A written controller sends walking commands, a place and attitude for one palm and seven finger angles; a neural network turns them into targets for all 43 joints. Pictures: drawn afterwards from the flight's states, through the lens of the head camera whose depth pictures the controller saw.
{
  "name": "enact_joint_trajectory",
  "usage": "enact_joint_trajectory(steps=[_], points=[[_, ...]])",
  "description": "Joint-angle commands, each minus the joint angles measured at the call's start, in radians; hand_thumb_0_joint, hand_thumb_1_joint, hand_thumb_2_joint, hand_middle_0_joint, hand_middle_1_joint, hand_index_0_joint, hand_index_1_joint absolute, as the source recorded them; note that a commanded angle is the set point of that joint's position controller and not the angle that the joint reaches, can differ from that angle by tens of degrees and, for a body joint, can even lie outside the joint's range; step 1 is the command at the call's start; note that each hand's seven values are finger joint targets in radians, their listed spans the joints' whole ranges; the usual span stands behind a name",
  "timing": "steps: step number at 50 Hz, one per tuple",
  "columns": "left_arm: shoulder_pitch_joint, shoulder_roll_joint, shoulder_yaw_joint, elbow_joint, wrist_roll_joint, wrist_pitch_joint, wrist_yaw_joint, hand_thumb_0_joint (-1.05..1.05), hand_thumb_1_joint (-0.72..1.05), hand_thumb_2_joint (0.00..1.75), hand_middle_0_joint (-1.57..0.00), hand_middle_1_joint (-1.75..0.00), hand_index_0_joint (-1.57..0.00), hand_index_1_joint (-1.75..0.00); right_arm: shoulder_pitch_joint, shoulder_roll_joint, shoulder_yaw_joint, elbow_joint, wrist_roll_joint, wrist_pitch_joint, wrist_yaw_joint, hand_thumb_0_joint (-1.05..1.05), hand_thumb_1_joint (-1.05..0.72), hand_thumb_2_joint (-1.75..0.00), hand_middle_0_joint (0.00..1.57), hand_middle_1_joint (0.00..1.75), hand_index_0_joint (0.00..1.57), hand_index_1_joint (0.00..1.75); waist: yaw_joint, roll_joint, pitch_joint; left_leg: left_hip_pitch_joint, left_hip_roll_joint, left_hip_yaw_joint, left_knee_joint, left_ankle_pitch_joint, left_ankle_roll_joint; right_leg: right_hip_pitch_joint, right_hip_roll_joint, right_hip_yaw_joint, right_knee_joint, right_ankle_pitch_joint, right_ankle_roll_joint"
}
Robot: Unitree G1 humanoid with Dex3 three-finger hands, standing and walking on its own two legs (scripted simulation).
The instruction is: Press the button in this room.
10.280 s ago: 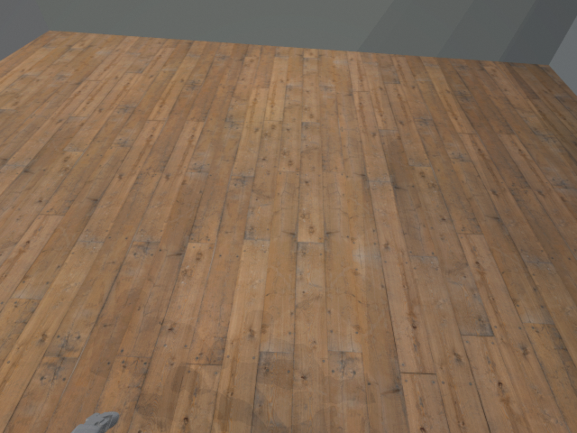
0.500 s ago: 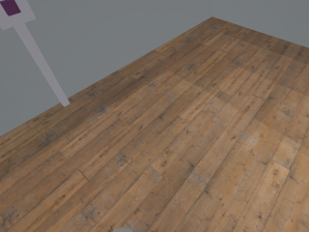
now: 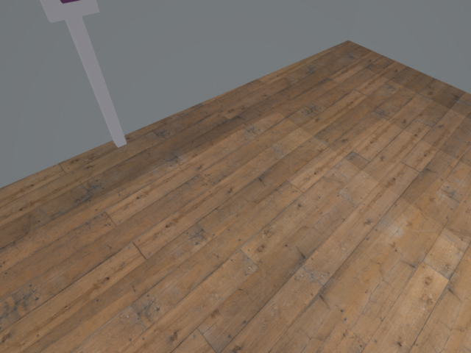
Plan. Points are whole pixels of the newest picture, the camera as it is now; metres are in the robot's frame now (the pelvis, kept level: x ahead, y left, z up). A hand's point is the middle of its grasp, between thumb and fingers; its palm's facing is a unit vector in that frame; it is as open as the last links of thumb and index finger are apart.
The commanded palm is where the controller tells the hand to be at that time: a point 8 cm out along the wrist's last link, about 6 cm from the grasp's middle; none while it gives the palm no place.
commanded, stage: turn or walk to find it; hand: left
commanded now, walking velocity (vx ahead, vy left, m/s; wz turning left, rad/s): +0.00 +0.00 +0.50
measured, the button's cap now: out of the picture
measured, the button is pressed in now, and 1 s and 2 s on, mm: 0 0 0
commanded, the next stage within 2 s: stand and wait in 1.24 s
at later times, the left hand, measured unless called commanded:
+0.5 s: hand out of the picture -0.04 +0.19 -0.17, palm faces +0.28 -0.93 -0.22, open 7.4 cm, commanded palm none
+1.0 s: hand out of the picture +0.04 +0.27 -0.17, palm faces +0.38 -0.91 -0.18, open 7.4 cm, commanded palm none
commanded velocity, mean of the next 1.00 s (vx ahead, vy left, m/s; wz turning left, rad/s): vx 0.21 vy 0.00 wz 0.34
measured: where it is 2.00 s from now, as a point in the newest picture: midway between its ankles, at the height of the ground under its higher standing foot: (201, 350)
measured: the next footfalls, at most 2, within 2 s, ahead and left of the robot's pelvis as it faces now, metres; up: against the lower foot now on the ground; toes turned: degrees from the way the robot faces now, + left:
right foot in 0.10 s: +0.02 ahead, -0.13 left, +0.00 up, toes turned -2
left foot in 0.56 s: -0.07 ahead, +0.12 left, +0.00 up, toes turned +23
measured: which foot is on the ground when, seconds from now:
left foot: down 0.00-0.12, up 0.14-0.54, down 0.56-1.00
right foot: up 0.00-0.08, down 0.10-0.56, up 0.58-1.00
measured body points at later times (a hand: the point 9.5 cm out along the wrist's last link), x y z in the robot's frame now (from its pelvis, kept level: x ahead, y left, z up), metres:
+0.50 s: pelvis -0.05 -0.01 -0.01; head -0.02 +0.00 +0.44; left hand -0.06 +0.24 -0.16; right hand +0.05 -0.26 -0.16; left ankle -0.11 +0.12 -0.71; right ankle -0.02 -0.13 -0.74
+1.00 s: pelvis +0.04 +0.06 +0.00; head +0.05 +0.07 +0.45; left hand +0.02 +0.32 -0.15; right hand +0.06 -0.16 -0.15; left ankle -0.11 +0.11 -0.74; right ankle +0.18 -0.02 -0.69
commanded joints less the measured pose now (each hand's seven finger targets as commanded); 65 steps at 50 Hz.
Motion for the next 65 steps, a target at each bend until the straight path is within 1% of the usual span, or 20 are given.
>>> enact_joint_trajectory(steps=[1,4,6,10,13,22,26,27,28,29,31,34,40,51,55,56,57,58,61,65], points=[[0.037,0.077,0.025,-0.077,-0.003,-0.029,0.011,0.0,0.9,0.9,-0.2,-0.3,-0.2,-0.3,0.034,-0.204,-0.058,-0.054,-0.005,0.002,-0.005,0.0,-0.9,-0.9,0.2,0.3,0.2,0.3,-0.012,0.172,-0.061,0.005,0.246,-0.279,-0.079,0.438,0.121,0.018,0.023,-0.014,-0.139,0.068,-0.005],[0.104,0.114,0.037,-0.073,0.002,-0.048,0.017,0.0,0.9,0.9,-0.2,-0.3,-0.2,-0.3,0.02,-0.171,-0.059,-0.077,0.005,0.004,0.003,0.0,-0.9,-0.9,0.2,0.3,0.2,0.3,0.028,0.066,-0.11,-0.153,0.154,-0.24,0.035,0.246,0.038,0.259,-0.032,0.026,-0.43,0.283,-0.025],[0.131,0.245,0.064,-0.092,0.016,-0.056,0.025,0.0,0.9,0.9,-0.2,-0.3,-0.2,-0.3,-0.011,-0.112,-0.053,-0.125,0.007,0.01,0.009,0.0,-0.9,-0.9,0.2,0.3,0.2,0.3,0.06,-0.264,-0.079,-0.38,-0.027,-0.034,0.425,-0.33,-0.061,0.287,-0.409,0.334,-0.517,0.472,-0.202],[-0.056,0.157,0.04,-0.157,0.005,-0.053,0.02,0.0,0.9,0.9,-0.2,-0.3,-0.2,-0.3,0.067,-0.14,-0.074,-0.062,-0.008,0.05,0.028,0.0,-0.9,-0.9,0.2,0.3,0.2,0.3,-0.03,-0.127,0.037,-0.364,0.048,-0.075,0.79,-0.168,-0.073,0.037,-0.271,0.116,-0.552,0.209,-0.173],[-0.044,0.145,0.037,-0.165,0.009,-0.061,0.022,0.0,0.9,0.9,-0.2,-0.3,-0.2,-0.3,0.101,-0.13,-0.069,-0.054,-0.007,0.052,0.035,0.0,-0.9,-0.9,0.2,0.3,0.2,0.3,-0.03,-0.145,0.023,-0.361,0.063,-0.039,0.787,-0.114,-0.097,0.07,-0.244,0.033,-0.532,0.264,-0.158],[0.064,0.22,0.06,-0.134,0.022,-0.05,0.016,0.0,0.9,0.9,-0.2,-0.3,-0.2,-0.3,-0.007,-0.108,-0.047,-0.106,0.005,0.034,0.036,0.0,-0.9,-0.9,0.2,0.3,0.2,0.3,0.041,-0.193,-0.029,-0.258,0.082,0.066,0.396,-0.243,-0.106,0.19,-0.312,-0.019,-0.436,0.473,-0.204],[0.027,0.226,0.066,-0.13,0.015,-0.046,0.006,0.0,0.9,0.9,-0.2,-0.3,-0.2,-0.3,0.11,-0.117,-0.043,-0.095,0.0,0.011,0.036,0.0,-0.9,-0.9,0.2,0.3,0.2,0.3,-0.023,-0.134,-0.114,-0.018,0.07,0.113,0.095,-0.115,-0.082,0.108,-0.291,-0.091,-0.336,0.172,-0.123],[0.012,0.202,0.062,-0.142,0.007,-0.04,-0.001,0.0,0.9,0.9,-0.2,-0.3,-0.2,-0.3,0.176,-0.164,-0.054,-0.077,-0.003,0.0,0.037,0.0,-0.9,-0.9,0.2,0.3,0.2,0.3,-0.065,0.017,-0.13,0.126,0.101,0.037,-0.033,-0.128,-0.06,-0.052,-0.236,-0.132,-0.201,-0.019,-0.071],[-0.008,0.129,0.049,-0.179,0.002,-0.032,-0.014,0.0,0.9,0.9,-0.2,-0.3,-0.2,-0.3,0.236,-0.281,-0.083,-0.067,-0.016,-0.005,0.032,0.0,-0.9,-0.9,0.2,0.3,0.2,0.3,-0.106,0.356,-0.081,0.193,0.335,-0.378,-0.186,-0.341,0.038,-0.337,-0.07,-0.198,0.089,-0.197,0.001],[-0.11,0.104,0.034,-0.226,0.015,-0.028,-0.019,0.0,0.9,0.9,-0.2,-0.3,-0.2,-0.3,0.29,-0.341,-0.092,-0.056,-0.017,-0.008,0.026,0.0,-0.9,-0.9,0.2,0.3,0.2,0.3,-0.141,0.37,-0.014,0.121,0.458,-0.533,-0.302,-0.451,0.116,-0.441,-0.031,-0.099,0.25,-0.197,-0.002],[-0.135,0.108,0.043,-0.211,0.023,-0.038,-0.029,0.0,0.9,0.9,-0.2,-0.3,-0.2,-0.3,0.211,-0.281,-0.075,-0.064,-0.013,-0.017,0.011,0.0,-0.9,-0.9,0.2,0.3,0.2,0.3,-0.088,0.31,0.023,0.028,0.391,-0.491,-0.339,-0.55,0.101,-0.452,-0.07,-0.002,0.36,-0.016,-0.022],[-0.038,0.109,0.04,-0.135,0.024,-0.058,-0.048,0.0,0.9,0.9,-0.2,-0.3,-0.2,-0.3,0.146,-0.183,-0.034,-0.081,-0.006,-0.053,0.003,0.0,-0.9,-0.9,0.2,0.3,0.2,0.3,-0.031,0.173,0.048,0.035,0.261,-0.273,-0.291,-0.2,0.061,-0.39,-0.06,0.004,0.389,0.194,-0.011],[-0.027,0.096,0.023,-0.105,0.019,-0.07,-0.04,0.0,0.9,0.9,-0.2,-0.3,-0.2,-0.3,0.287,-0.153,-0.031,-0.02,0.008,-0.083,-0.004,0.0,-0.9,-0.9,0.2,0.3,0.2,0.3,-0.04,0.098,-0.009,0.263,0.255,-0.18,-0.231,0.325,0.108,-0.442,-0.049,-0.012,0.341,0.239,0.018],[-0.23,0.05,0.008,-0.163,0.001,-0.09,-0.049,0.0,0.9,0.9,-0.2,-0.3,-0.2,-0.3,0.373,-0.133,-0.029,0.066,-0.007,-0.091,-0.016,0.0,-0.9,-0.9,0.2,0.3,0.2,0.3,-0.078,0.143,0.112,0.222,0.279,-0.174,-0.215,0.427,0.137,-0.327,-0.035,-0.055,-0.059,0.213,-0.031],[0.121,0.093,0.031,-0.056,0.007,-0.114,-0.04,0.0,0.9,0.9,-0.2,-0.3,-0.2,-0.3,0.325,-0.165,-0.038,0.075,0.003,-0.093,-0.015,0.0,-0.9,-0.9,0.2,0.3,0.2,0.3,0.088,0.048,-0.059,0.104,0.201,-0.085,0.145,0.695,0.07,0.19,0.05,-0.103,-0.253,0.314,-0.08],[0.281,0.176,0.051,-0.008,0.018,-0.128,-0.027,0.0,0.9,0.9,-0.2,-0.3,-0.2,-0.3,0.343,-0.139,-0.037,0.069,0.01,-0.095,-0.003,0.0,-0.9,-0.9,0.2,0.3,0.2,0.3,0.144,-0.088,-0.167,-0.107,0.135,-0.044,0.405,0.454,0.032,0.477,-0.098,0.061,-0.286,0.288,-0.13],[0.392,0.274,0.077,0.026,0.018,-0.128,-0.012,0.0,0.9,0.9,-0.2,-0.3,-0.2,-0.3,0.398,-0.069,-0.024,0.046,0.017,-0.099,0.0,0.0,-0.9,-0.9,0.2,0.3,0.2,0.3,0.143,-0.334,-0.29,-0.341,-0.036,-0.005,0.726,-0.26,-0.008,0.643,-0.394,0.522,-0.405,0.353,-0.224],[0.346,0.277,0.075,0.019,-0.002,-0.122,-0.01,0.0,0.9,0.9,-0.2,-0.3,-0.2,-0.3,0.338,-0.088,-0.028,0.032,0.02,-0.088,0.0,0.0,-0.9,-0.9,0.2,0.3,0.2,0.3,0.127,-0.229,-0.215,-0.379,0.016,-0.08,0.888,-0.318,0.014,0.512,-0.434,0.59,-0.516,0.214,-0.261],[0.081,0.12,0.035,-0.032,0.001,-0.127,-0.007,0.0,0.9,0.9,-0.2,-0.3,-0.2,-0.3,0.232,-0.04,-0.034,0.033,0.003,-0.064,0.018,0.0,-0.9,-0.9,0.2,0.3,0.2,0.3,0.019,-0.022,0.06,-0.362,0.137,-0.072,0.902,-0.074,0.013,0.051,-0.332,0.349,-0.618,-0.047,-0.187],[0.038,0.036,0.003,-0.03,0.006,-0.133,-0.003,0.0,0.9,0.9,-0.2,-0.3,-0.2,-0.3,0.317,0.004,-0.023,0.058,-0.01,-0.013,0.019,0.0,-0.9,-0.9,0.2,0.3,0.2,0.3,-0.062,-0.102,0.058,-0.267,0.143,-0.025,0.757,0.018,-0.043,-0.108,-0.215,0.041,-0.646,0.204,-0.144]])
